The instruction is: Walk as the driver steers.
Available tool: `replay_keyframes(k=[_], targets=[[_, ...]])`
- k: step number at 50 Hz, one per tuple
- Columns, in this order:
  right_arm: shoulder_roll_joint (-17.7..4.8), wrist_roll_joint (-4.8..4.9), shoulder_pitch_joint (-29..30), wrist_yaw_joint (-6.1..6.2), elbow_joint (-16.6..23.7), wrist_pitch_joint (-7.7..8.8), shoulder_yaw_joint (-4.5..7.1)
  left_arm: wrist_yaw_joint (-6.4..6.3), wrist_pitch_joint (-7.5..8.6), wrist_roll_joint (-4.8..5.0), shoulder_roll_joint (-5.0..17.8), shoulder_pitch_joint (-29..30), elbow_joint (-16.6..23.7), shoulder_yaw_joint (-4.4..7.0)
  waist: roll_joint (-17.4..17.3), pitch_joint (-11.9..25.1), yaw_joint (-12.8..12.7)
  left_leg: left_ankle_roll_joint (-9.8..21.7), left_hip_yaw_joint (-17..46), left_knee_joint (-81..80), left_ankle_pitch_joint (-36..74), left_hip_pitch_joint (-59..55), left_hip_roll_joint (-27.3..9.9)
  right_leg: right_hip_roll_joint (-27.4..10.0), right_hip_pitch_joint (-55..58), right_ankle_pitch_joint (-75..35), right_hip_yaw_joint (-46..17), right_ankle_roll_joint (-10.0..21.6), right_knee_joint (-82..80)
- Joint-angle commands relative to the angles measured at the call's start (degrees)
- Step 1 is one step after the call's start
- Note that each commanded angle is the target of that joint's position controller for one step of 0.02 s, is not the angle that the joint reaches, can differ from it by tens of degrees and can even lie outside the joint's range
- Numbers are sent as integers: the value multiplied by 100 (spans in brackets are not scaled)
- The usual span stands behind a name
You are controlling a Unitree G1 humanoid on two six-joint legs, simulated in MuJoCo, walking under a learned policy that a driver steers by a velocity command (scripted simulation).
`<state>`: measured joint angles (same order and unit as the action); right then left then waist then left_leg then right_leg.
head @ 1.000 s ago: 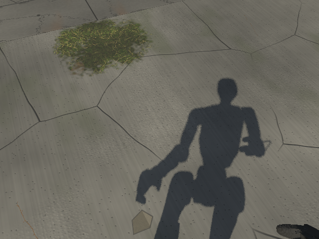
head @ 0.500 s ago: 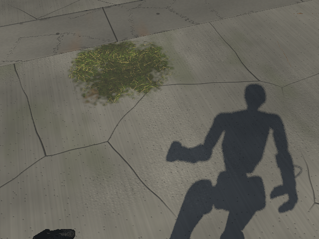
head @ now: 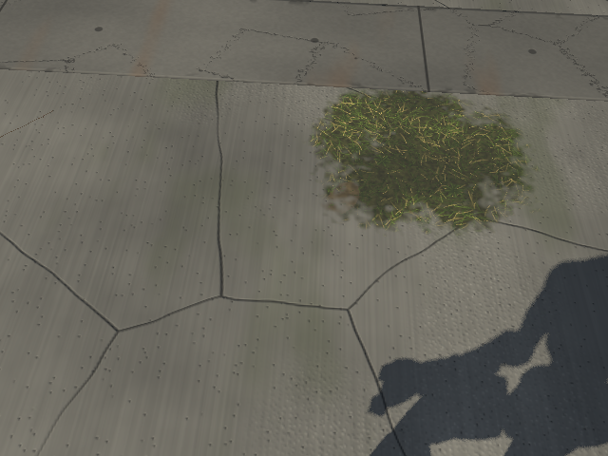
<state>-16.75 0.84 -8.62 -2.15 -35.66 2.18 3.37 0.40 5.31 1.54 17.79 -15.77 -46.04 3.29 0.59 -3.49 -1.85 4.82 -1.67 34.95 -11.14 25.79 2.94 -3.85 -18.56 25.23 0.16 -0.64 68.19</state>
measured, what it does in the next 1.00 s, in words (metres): walks ahead, turning right: right foot, then left foot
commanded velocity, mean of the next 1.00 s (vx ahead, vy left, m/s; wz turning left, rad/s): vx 0.50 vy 0.00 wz -0.33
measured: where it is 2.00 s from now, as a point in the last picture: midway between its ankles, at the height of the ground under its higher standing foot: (427, 246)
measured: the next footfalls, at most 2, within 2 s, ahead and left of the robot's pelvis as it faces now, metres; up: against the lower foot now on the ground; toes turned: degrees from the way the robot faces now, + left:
right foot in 0.48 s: +0.42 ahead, -0.16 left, +0.00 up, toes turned -13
left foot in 0.94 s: +0.74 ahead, -0.04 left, +0.00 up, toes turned -27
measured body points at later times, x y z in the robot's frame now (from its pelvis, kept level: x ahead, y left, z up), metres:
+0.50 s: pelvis +0.28 -0.05 -0.01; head +0.32 -0.06 +0.44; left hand +0.52 +0.15 -0.10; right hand +0.27 -0.34 -0.13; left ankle +0.09 +0.07 -0.69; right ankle +0.38 -0.15 -0.72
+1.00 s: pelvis +0.58 -0.09 +0.00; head +0.61 -0.09 +0.45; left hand +0.75 +0.15 -0.12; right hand +0.65 -0.40 -0.07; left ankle +0.70 -0.03 -0.72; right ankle +0.40 -0.15 -0.67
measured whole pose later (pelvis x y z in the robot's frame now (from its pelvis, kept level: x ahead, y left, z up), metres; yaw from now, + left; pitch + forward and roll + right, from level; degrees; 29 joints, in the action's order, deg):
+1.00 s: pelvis +0.58 -0.09 +0.00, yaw -25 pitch +2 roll +0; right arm -15.6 -0.3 -6.8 -1.5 -39.3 6.9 2.3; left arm -0.3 2.3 1.3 17.1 -20.3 -43.0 3.4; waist 1.6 -0.1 -2.3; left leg 1.6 -0.1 32.3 -9.1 25.8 1.9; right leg 4.5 -13.3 27.9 -9.5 2.0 53.7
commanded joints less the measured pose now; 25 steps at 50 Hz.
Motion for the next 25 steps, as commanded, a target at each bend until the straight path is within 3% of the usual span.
replay_keyframes(k=[1,4,6,12,18,21,22,23,24,25], targets=[[-570,-114,-553,47,171,152,158,-19,134,-47,720,169,488,134,-395,889,283,1057,2221,-1873,983,-2277,-1662,-520,-2028,-692,-417,119,103],[-576,-135,-461,48,8,304,154,-13,-113,-40,489,-135,299,108,-394,710,67,1047,1504,-2344,1494,-1606,-1552,-555,-1634,-1134,-387,14,-247],[-637,-159,-562,80,-158,373,178,-40,-195,-56,386,132,352,86,-299,437,124,972,1084,-2563,1657,-1570,-1513,-540,-1967,-1673,-459,-66,-660],[-669,-167,-708,194,-458,389,163,79,-126,-24,207,869,502,52,-316,77,443,495,41,-2818,1592,-1971,-1342,-173,-2075,-3416,-421,-5,-2479],[-775,-84,-1120,263,-828,189,220,318,-94,-44,49,1599,946,-36,-235,-198,722,426,-292,-2374,2562,-3284,-1755,-10,-2608,-2747,-38,259,-3332],[-996,-49,-968,366,-795,48,275,393,-121,-54,228,1331,1079,51,-559,223,425,249,-537,-1401,5188,-3535,-1774,434,-1834,-1800,500,553,-3360],[-1070,-50,-917,411,-772,2,289,382,-145,-59,397,894,1022,140,-686,531,163,173,-625,-729,6030,-3481,-1737,650,-1207,-1556,632,688,-3325],[-1090,-35,-808,448,-748,-27,281,330,-153,-51,675,78,861,289,-607,964,-311,20,-766,373,6044,-3036,-1576,835,8,-1825,608,897,-3652],[-975,-82,-813,476,-652,29,213,222,-197,-52,1106,-855,704,456,-128,1543,-755,-197,-779,2034,4417,-1729,-1331,236,1824,-2062,-460,1261,-3856],[-87,-263,-1509,321,-417,210,-70,177,-173,-6,1599,-892,706,538,1372,2106,-93,-599,-355,4145,-1608,1033,-30,-1296,4009,-1449,-3651,2426,-4088]])
Velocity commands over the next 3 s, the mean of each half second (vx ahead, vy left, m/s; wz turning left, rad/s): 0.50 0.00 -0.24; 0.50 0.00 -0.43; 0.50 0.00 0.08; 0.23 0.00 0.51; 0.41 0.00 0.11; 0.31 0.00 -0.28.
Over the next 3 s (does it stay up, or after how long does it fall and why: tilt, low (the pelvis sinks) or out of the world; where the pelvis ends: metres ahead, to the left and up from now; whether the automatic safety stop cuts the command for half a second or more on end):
stays up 1.35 -0.31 0.02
